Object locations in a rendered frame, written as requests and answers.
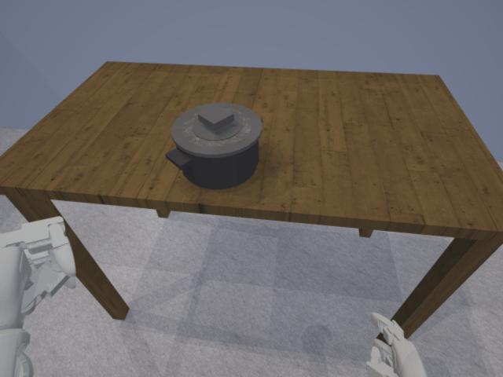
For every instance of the robot left hand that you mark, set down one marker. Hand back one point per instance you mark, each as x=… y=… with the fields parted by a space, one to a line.
x=43 y=243

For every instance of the table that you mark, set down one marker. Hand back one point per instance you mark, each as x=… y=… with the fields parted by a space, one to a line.
x=365 y=150

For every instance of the left robot forearm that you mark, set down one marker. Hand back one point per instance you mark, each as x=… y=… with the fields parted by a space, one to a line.
x=13 y=361

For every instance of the pot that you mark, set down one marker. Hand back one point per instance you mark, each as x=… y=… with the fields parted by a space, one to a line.
x=216 y=173

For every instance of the robot right hand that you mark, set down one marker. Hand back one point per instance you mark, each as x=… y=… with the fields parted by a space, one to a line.
x=402 y=358

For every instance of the lid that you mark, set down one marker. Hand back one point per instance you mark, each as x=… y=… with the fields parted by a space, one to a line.
x=197 y=139

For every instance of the knob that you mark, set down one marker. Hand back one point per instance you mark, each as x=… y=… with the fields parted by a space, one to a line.
x=216 y=117

